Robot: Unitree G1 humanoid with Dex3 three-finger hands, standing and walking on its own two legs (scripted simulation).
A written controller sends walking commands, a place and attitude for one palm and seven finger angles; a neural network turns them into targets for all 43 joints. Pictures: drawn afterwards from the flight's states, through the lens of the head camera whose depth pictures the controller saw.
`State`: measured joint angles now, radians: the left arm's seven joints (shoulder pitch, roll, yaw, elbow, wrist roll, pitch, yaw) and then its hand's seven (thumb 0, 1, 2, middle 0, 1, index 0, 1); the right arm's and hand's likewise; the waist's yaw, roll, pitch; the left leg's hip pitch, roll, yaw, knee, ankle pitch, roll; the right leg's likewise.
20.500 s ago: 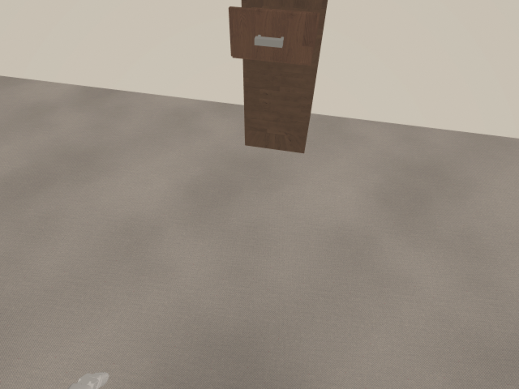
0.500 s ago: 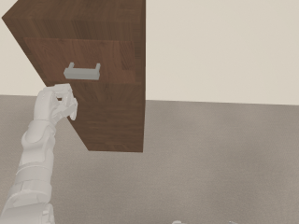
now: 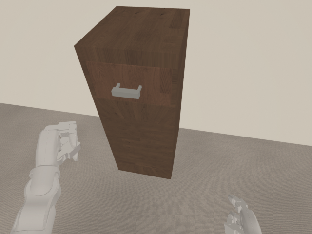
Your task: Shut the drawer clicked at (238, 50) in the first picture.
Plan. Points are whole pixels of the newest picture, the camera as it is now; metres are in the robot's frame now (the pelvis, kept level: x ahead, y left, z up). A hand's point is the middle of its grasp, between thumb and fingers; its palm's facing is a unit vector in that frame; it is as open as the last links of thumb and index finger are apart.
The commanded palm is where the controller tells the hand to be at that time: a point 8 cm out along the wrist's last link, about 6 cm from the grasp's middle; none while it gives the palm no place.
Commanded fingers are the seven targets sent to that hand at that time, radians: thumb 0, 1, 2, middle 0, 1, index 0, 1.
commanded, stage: draw the hand back to the body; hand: left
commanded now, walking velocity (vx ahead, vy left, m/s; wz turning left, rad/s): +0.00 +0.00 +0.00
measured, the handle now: (127, 89) +0.62 +0.18 +0.01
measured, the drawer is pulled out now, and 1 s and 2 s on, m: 0.00 0.00 0.00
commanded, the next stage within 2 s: step back with the hand held close in 0.54 s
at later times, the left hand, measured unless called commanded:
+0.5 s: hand (28, 180) +0.16 +0.24 +0.17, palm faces +0.45 -0.80 -0.40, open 3.2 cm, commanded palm +0.12 +0.27 +0.18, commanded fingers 0.00 0.90 0.90 -1.40 -1.60 -1.40 -1.60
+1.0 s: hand (31, 185) +0.16 +0.25 +0.15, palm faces +0.31 -0.80 -0.51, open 3.2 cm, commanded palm +0.10 +0.29 +0.18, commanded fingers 0.00 0.90 0.90 -1.40 -1.60 -1.40 -1.60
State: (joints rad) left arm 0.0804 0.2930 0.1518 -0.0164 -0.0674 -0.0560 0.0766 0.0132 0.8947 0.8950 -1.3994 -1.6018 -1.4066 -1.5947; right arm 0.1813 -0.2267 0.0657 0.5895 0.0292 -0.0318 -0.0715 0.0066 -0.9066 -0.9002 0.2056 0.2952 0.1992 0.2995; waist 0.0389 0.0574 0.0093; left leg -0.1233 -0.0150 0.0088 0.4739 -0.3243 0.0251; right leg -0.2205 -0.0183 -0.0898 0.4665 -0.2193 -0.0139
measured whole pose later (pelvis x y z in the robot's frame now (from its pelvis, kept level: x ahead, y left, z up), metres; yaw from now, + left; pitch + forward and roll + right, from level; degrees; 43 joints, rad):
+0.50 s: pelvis -0.01 -0.01 +0.00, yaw +0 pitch -6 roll -1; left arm 0.52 0.32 0.30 -0.46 -0.05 -0.10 0.12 0.01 0.89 0.89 -1.40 -1.60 -1.41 -1.59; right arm 0.21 -0.24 0.02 0.62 0.00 -0.11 -0.07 0.01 -0.91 -0.90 0.21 0.30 0.20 0.30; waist 0.07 0.09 0.02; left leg -0.02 0.00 0.00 0.42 -0.30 0.02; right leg -0.10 0.00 -0.10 0.40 -0.19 -0.02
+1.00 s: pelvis -0.03 +0.01 +0.00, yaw +0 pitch +1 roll +0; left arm 0.63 0.37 0.34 -0.52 -0.04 -0.18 0.12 0.01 0.89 0.89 -1.40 -1.60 -1.41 -1.59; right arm 0.20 -0.24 -0.02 0.59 0.00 -0.02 -0.07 0.01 -0.91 -0.90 0.21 0.30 0.20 0.30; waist -0.01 0.04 0.03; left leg -0.22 -0.04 0.01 0.47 -0.27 0.04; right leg -0.31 -0.05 -0.08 0.45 -0.16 0.00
